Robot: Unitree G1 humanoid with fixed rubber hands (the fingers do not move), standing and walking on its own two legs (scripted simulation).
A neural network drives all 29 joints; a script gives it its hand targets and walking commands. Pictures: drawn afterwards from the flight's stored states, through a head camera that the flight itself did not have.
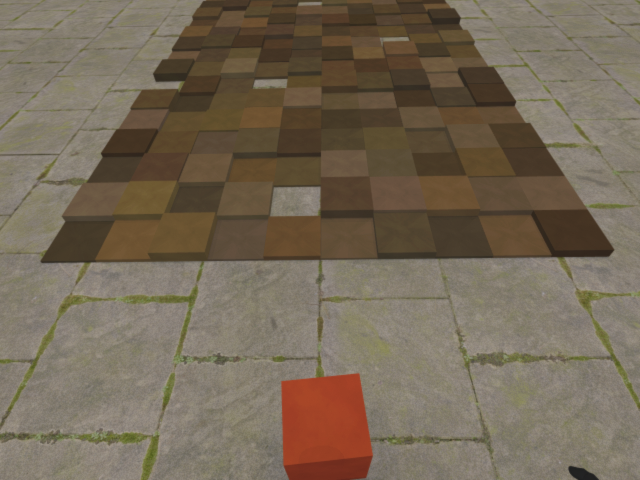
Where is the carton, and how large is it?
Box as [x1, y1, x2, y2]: [281, 373, 372, 479]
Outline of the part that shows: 358,373 281,381 283,465 289,479 352,479 366,476 372,453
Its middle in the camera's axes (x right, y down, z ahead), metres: +0.01 +0.52 +1.05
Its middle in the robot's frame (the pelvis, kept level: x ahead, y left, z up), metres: +0.38 +0.03 -0.66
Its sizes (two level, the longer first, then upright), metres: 0.210 0.200 0.250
